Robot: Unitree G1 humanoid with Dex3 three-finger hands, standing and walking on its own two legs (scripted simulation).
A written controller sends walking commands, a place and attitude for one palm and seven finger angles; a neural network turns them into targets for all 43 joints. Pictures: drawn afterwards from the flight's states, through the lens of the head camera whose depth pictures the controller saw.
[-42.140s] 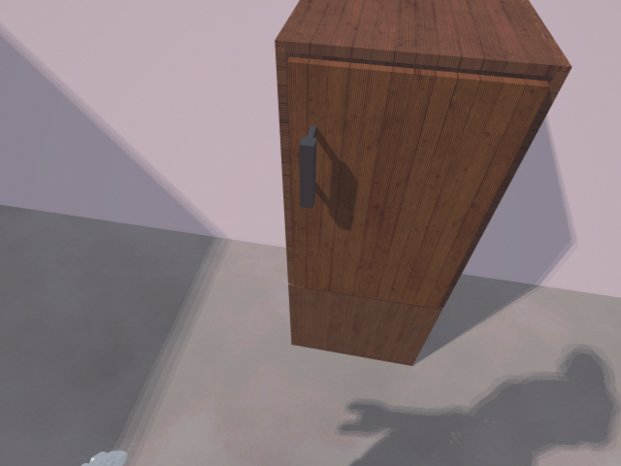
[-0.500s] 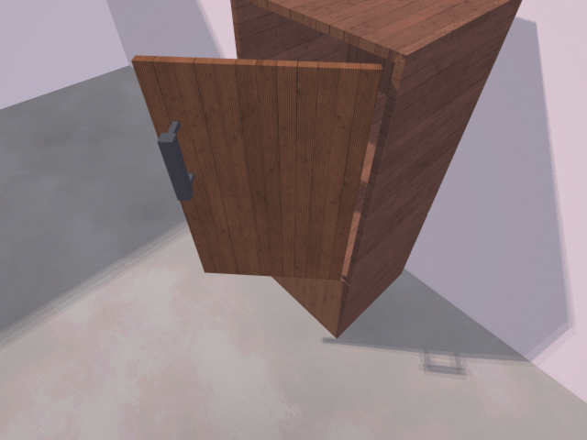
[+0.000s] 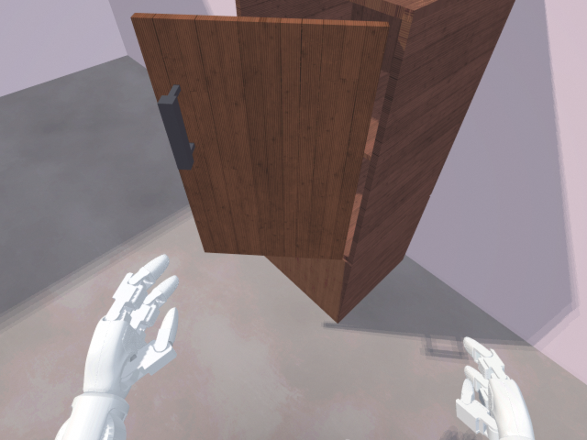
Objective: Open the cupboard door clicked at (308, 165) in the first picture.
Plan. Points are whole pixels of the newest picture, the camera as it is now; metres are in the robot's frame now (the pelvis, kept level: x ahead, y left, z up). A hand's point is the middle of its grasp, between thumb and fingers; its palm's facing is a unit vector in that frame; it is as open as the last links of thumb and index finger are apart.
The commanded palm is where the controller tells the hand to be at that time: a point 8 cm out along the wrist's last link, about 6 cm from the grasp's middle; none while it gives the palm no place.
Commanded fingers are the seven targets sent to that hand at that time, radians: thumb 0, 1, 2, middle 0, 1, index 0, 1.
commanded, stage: raise the hand with hooked fingers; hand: left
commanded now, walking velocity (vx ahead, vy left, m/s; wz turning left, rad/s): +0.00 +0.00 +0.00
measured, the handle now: (180, 128) +0.59 +0.22 +0.10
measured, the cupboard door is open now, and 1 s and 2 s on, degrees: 43 43 43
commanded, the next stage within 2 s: move the hooked fingers beside the handle in 1.80 s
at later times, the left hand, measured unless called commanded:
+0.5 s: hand (125, 347) +0.23 +0.22 +0.04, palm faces -0.05 -1.00 -0.05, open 10.8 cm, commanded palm +0.19 +0.28 +0.05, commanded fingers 0.00 -0.06 0.49 -0.27 -0.92 -0.27 -0.92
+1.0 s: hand (77, 296) +0.27 +0.27 +0.09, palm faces +0.01 -1.00 -0.06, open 13.6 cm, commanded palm +0.24 +0.32 +0.10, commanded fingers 0.00 -0.50 0.30 -0.30 -1.20 -0.30 -1.20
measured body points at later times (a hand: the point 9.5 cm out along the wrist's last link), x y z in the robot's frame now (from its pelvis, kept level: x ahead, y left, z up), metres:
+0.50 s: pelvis -0.01 +0.02 -0.01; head +0.04 +0.02 +0.43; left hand +0.22 +0.27 +0.05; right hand +0.15 -0.20 -0.10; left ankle +0.01 +0.12 -0.70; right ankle +0.02 -0.09 -0.70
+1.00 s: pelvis +0.01 +0.02 +0.01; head +0.03 +0.03 +0.46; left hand +0.26 +0.33 +0.10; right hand +0.19 -0.21 -0.05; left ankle +0.01 +0.12 -0.70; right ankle +0.02 -0.09 -0.70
